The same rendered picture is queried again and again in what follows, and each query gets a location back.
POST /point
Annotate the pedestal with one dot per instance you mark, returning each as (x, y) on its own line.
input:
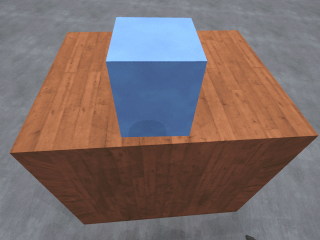
(245, 130)

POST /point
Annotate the carton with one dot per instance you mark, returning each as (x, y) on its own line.
(156, 67)

